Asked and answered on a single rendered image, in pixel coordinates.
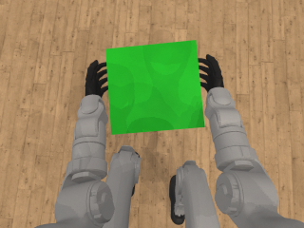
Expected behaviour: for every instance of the robot left shin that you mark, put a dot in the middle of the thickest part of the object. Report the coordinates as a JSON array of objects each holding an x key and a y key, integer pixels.
[{"x": 127, "y": 148}]

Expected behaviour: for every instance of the right robot upper arm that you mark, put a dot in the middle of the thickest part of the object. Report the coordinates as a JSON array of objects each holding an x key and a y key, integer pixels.
[{"x": 250, "y": 200}]

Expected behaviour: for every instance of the carton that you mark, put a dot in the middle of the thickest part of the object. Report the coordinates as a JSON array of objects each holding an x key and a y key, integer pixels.
[{"x": 154, "y": 87}]

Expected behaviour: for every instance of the right robot foot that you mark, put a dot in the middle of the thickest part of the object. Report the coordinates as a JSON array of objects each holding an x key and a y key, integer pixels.
[{"x": 177, "y": 219}]

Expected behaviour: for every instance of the left robot hand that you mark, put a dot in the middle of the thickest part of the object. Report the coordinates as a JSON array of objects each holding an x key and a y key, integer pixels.
[{"x": 92, "y": 83}]

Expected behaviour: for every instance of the right robot hand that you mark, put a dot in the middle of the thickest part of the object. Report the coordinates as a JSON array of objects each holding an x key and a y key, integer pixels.
[{"x": 213, "y": 78}]

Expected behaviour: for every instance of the robot left forearm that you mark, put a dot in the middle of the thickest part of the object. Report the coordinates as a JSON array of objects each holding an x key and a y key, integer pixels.
[{"x": 89, "y": 143}]

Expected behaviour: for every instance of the left robot upper arm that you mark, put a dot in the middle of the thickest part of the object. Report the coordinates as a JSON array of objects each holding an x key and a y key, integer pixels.
[{"x": 83, "y": 205}]

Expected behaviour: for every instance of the robot right forearm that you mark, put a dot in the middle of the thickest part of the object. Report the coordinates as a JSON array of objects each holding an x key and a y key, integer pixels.
[{"x": 233, "y": 151}]

